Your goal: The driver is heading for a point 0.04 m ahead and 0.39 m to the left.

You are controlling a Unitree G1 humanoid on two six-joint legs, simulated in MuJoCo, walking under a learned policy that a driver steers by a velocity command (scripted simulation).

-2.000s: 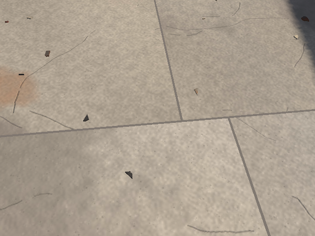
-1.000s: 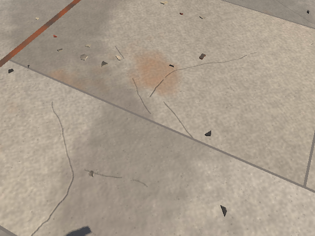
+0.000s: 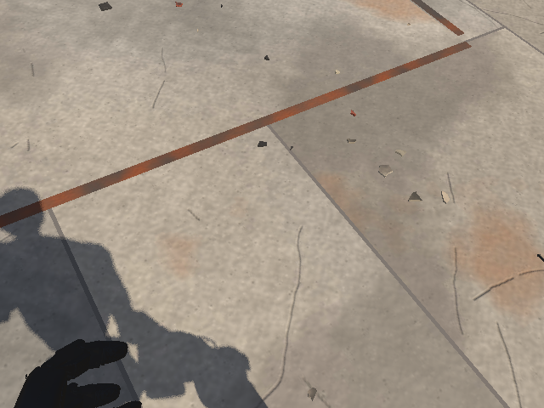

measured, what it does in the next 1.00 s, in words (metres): walks ahead, turning left: right foot, then left foot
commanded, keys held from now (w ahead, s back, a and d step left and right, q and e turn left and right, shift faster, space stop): w+q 0.40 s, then q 0.26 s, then no key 0.34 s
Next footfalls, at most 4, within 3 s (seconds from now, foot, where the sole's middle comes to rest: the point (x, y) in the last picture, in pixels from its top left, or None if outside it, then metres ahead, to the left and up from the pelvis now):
0.12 right None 0.27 -0.12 -0.78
0.60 left None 0.46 0.20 -0.78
1.02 right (249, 362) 0.56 -0.02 -0.78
1.94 right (225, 346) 0.60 0.04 -0.78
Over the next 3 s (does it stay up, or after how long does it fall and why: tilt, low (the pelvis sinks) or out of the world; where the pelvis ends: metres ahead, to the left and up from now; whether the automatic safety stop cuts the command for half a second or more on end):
stays up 0.56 0.53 -0.02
